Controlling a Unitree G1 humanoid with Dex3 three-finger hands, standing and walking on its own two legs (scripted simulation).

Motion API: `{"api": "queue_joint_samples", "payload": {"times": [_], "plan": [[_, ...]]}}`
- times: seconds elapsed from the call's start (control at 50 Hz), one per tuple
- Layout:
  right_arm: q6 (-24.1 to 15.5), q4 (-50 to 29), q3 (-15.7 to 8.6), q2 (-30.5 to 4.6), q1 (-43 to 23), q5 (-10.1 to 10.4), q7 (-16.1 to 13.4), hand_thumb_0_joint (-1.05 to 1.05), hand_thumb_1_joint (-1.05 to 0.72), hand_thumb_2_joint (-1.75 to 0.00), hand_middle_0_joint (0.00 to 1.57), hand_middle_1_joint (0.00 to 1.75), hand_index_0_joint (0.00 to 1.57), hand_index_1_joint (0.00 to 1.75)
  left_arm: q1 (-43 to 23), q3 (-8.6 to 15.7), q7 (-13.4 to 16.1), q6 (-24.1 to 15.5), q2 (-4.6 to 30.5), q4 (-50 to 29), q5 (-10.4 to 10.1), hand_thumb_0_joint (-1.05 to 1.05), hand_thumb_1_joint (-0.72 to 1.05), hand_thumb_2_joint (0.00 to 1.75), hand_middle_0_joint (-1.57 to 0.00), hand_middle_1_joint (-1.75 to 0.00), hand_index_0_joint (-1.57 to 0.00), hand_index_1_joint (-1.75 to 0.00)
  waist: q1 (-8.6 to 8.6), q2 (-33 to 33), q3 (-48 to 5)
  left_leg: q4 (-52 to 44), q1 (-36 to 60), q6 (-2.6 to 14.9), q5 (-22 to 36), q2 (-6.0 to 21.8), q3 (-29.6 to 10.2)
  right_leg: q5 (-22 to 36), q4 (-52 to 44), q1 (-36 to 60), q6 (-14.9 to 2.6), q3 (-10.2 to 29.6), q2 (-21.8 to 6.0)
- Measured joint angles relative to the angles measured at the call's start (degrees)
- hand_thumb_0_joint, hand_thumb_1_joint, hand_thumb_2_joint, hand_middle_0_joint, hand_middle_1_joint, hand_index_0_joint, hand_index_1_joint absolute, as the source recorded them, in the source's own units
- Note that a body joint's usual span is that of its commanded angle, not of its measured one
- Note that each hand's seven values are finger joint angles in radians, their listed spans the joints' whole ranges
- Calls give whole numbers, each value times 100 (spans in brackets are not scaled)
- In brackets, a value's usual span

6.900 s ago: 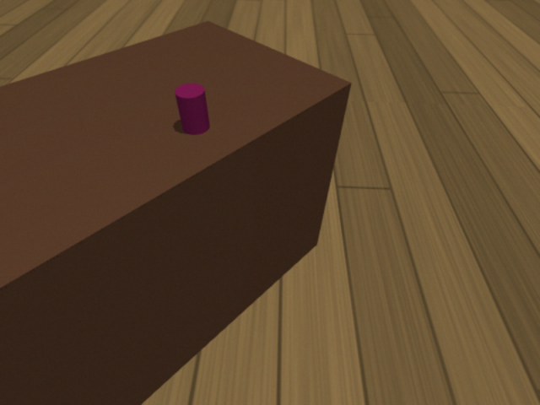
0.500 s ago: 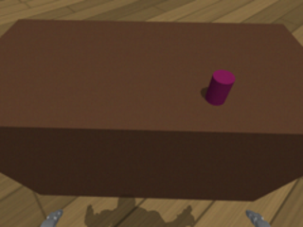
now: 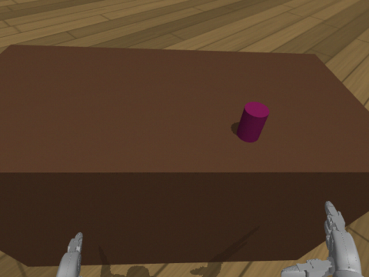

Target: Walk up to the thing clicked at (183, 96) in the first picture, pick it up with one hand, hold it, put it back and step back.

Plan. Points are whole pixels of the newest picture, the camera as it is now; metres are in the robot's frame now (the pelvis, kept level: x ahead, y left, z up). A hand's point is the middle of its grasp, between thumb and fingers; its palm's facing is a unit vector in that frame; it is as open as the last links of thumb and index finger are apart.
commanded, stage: rise first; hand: right
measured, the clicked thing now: (252, 122) +0.49 -0.19 +0.07
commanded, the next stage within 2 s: go down in 1.34 s
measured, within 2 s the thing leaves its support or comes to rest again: neither
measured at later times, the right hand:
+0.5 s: hand (346, 240) +0.17 -0.25 +0.11, palm faces +0.35 +0.84 -0.41, open 17.7 cm
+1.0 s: hand (368, 232) +0.16 -0.25 +0.16, palm faces +0.39 +0.82 -0.43, open 17.7 cm
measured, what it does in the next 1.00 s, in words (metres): stands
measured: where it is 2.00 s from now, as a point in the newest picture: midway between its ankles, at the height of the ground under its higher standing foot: outside the picture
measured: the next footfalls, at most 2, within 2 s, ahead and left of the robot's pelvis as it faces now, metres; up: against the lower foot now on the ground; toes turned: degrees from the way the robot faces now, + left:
none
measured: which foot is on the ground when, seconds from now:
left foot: down 0.00-1.00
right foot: down 0.00-1.00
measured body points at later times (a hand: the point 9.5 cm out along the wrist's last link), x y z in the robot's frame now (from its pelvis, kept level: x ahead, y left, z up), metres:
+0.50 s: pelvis -0.02 +0.00 +0.00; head -0.03 +0.03 +0.45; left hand +0.15 +0.27 -0.09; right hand +0.14 -0.30 +0.13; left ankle +0.00 +0.12 -0.74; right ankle -0.03 -0.13 -0.74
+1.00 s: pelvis -0.03 +0.00 +0.00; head -0.04 +0.03 +0.45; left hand +0.13 +0.26 -0.10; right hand +0.13 -0.29 +0.19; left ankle +0.00 +0.12 -0.74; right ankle -0.03 -0.13 -0.74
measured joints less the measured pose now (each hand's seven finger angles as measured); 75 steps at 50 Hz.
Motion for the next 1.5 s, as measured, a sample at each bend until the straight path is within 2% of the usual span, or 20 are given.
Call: {"api": "queue_joint_samples", "payload": {"times": [0.1,0.22,0.36,0.46,0.54,0.7,1.1,1.26,1.5], "plan": [[-132,-704,-221,-65,300,-2,132,0,52,-5,4,6,5,6,150,77,-101,-4,-17,-23,20,-1,-46,5,-6,-4,-6,-5,-7,-37,-43,11,85,1,-34,11,36,-3,-18,84,4,36,8],[-222,-1261,-431,-63,522,11,200,-1,58,-3,4,6,5,6,183,320,-132,67,68,131,38,-1,-51,4,-6,-4,-6,-5,-18,-65,82,37,159,8,-32,19,41,21,-29,173,10,40,16],[-561,-1819,-550,-129,545,-17,236,-1,60,-2,4,6,5,6,178,327,-117,-58,86,-123,64,-1,-54,4,-5,-4,-5,-5,-35,8,181,25,207,28,19,18,76,91,-52,212,26,76,13],[-693,-2098,-757,-205,654,9,306,-1,60,-2,4,6,5,6,105,463,-195,-102,51,89,56,-1,-54,4,-5,-4,-5,-5,-56,-3,184,19,210,33,52,11,84,105,-22,197,30,83,7],[-830,-2334,-834,-170,765,8,332,-1,60,-2,4,6,5,6,166,443,-222,-117,24,96,46,-1,-55,4,-5,-3,-5,-5,-69,-55,195,18,205,29,77,26,90,131,-16,184,25,90,21],[-1043,-2457,-987,-206,571,12,351,-1,61,-2,5,6,6,6,127,534,-214,-225,-38,72,75,-2,-55,4,-6,-3,-5,-5,-64,-98,263,28,233,22,123,53,102,198,-31,215,12,103,47],[-1515,-2758,-1207,-266,359,8,405,-1,60,-3,5,6,6,6,71,485,-263,-356,-92,267,73,-2,-56,6,-5,-3,-4,-5,-87,-78,310,-28,228,19,199,48,89,249,-49,199,8,88,44],[-1564,-2894,-1304,-298,438,31,451,-1,60,-4,5,6,6,7,124,602,-292,-388,-57,281,54,-2,-56,7,-5,-4,-5,-5,-120,-83,257,-29,265,14,159,59,92,223,-75,245,6,89,54],[-1685,-3087,-1321,-279,384,4,475,-1,58,-5,5,6,6,6,-15,537,-297,-319,-152,373,112,-2,-55,8,-5,-4,-5,-6,-97,-101,277,4,239,16,126,57,109,202,-51,218,11,105,50]]}}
